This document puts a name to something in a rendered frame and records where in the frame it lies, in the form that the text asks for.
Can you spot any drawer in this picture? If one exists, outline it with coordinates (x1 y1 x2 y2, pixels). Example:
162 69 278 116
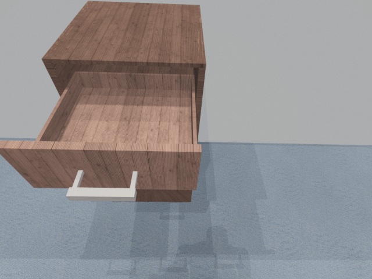
0 71 202 190

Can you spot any cabinet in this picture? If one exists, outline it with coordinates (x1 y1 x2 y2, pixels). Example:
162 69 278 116
42 1 206 202

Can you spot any handle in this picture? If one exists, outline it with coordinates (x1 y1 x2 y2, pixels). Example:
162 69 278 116
66 170 138 201

